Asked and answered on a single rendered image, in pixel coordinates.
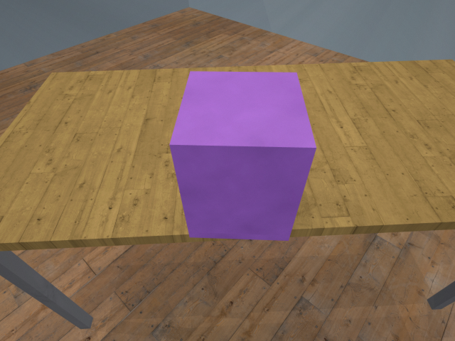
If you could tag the table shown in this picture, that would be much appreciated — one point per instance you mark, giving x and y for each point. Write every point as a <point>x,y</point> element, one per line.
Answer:
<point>87,162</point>

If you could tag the carton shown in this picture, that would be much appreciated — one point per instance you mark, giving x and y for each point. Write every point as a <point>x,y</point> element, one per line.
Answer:
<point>242,148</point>

